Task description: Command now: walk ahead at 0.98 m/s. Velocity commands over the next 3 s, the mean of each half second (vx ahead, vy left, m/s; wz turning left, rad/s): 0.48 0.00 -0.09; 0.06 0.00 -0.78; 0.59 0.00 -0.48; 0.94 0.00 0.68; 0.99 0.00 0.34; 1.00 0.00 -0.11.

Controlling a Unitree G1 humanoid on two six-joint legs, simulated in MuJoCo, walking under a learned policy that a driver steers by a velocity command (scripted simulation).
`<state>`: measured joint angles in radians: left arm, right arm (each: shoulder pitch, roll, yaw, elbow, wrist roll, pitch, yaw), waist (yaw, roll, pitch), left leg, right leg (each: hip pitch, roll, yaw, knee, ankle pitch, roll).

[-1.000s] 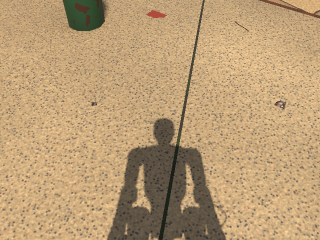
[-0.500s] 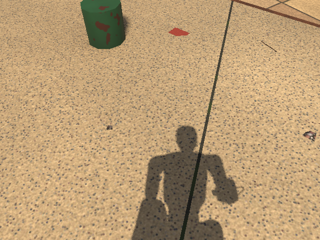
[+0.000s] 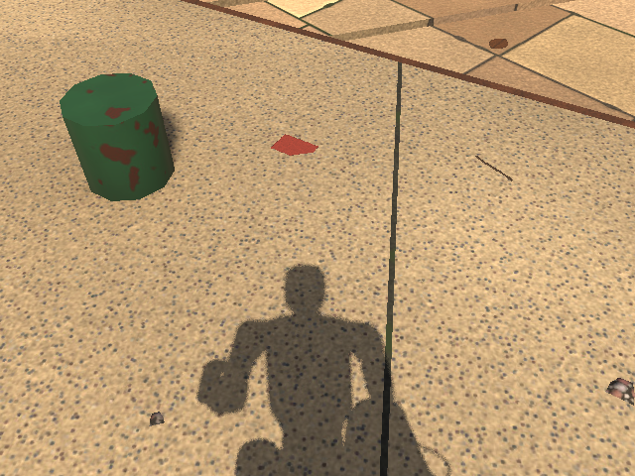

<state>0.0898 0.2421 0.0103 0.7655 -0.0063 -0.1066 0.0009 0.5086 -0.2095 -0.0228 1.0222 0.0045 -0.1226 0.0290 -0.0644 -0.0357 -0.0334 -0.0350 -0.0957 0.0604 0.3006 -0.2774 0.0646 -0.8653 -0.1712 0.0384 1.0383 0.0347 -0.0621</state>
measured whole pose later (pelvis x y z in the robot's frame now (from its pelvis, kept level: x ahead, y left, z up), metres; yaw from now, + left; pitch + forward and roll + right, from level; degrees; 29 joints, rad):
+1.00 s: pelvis +0.37 +0.00 +0.00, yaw -29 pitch +2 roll +0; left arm 0.16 0.30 0.09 0.64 -0.02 0.07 -0.01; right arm 0.13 -0.26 -0.06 0.75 -0.02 0.00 -0.05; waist -0.02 -0.03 0.05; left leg -0.25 0.09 0.21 0.40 -0.18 0.00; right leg -0.57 -0.09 -0.01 0.94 -0.30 0.08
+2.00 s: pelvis +0.82 -0.47 -0.01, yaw -18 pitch +2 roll +0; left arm 0.02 0.25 0.01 0.55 -0.01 -0.15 0.01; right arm 0.43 -0.25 -0.06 0.77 0.05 -0.07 -0.01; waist -0.11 -0.03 0.01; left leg -0.03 -0.15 -0.27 0.44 -0.41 0.11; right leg -0.64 -0.06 0.17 0.56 0.06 0.08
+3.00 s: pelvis +1.70 -0.65 -0.03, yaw -14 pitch -1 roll +1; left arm 0.10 0.27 0.03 0.68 -0.03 -0.10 -0.07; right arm 0.48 -0.27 -0.03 0.87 -0.03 -0.09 0.00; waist -0.04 -0.01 0.00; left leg 0.24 -0.02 0.15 0.41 -0.43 0.01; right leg -0.62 0.02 -0.05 0.74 0.08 -0.13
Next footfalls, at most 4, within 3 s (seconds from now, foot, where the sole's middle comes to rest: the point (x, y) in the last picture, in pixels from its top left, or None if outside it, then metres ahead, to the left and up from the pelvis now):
0.20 right None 0.43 -0.12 -0.78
0.66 left None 0.48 0.09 -0.78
1.14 right None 0.31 -0.14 -0.78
1.64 left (463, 373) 0.77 -0.35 -0.78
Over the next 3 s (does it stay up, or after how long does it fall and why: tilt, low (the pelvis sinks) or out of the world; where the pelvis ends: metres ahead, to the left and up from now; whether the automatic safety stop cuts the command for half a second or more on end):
stays up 1.70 -0.65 -0.03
